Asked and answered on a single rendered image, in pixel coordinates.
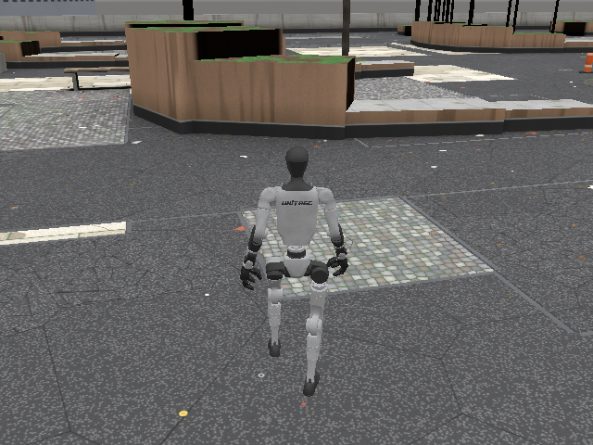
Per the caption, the robot left forearm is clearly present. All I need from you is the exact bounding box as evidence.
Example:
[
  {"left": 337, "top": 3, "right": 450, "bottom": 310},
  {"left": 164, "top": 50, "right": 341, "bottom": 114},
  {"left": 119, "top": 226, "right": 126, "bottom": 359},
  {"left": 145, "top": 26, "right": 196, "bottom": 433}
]
[{"left": 243, "top": 225, "right": 262, "bottom": 269}]

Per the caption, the robot head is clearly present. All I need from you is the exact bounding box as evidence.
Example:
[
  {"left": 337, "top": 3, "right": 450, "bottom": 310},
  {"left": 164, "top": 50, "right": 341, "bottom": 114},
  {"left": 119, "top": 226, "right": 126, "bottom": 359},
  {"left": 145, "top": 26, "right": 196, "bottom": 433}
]
[{"left": 281, "top": 146, "right": 313, "bottom": 191}]

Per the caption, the right robot upper arm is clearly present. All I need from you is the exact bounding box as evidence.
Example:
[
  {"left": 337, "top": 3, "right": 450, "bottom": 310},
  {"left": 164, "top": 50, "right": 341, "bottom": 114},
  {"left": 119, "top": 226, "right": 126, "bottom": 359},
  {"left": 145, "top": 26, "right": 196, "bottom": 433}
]
[{"left": 316, "top": 187, "right": 341, "bottom": 238}]

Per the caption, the robot right hand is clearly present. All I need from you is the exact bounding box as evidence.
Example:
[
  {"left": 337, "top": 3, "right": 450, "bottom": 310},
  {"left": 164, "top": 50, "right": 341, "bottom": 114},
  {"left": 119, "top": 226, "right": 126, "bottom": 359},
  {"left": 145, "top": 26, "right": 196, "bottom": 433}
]
[{"left": 326, "top": 256, "right": 348, "bottom": 276}]

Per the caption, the left robot thigh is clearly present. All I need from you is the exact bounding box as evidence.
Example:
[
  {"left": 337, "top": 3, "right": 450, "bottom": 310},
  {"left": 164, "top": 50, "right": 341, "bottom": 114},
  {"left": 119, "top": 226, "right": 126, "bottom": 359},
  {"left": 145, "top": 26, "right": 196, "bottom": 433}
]
[{"left": 265, "top": 257, "right": 284, "bottom": 304}]

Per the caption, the left robot upper arm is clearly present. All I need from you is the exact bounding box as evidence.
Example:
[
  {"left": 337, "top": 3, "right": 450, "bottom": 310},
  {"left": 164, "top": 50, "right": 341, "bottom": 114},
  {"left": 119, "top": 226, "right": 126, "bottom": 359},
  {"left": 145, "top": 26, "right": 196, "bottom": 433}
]
[{"left": 254, "top": 186, "right": 278, "bottom": 240}]

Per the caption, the robot left hand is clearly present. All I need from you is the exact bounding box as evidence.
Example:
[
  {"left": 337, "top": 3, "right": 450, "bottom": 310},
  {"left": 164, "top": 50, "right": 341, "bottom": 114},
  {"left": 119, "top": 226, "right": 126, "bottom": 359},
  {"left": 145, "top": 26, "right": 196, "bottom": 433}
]
[{"left": 240, "top": 266, "right": 262, "bottom": 290}]

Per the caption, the robot right forearm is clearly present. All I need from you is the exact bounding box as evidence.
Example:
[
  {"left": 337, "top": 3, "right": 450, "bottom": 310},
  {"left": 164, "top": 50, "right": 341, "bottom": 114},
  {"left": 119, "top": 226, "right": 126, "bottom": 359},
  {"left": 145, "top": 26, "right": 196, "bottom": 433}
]
[{"left": 331, "top": 224, "right": 347, "bottom": 260}]

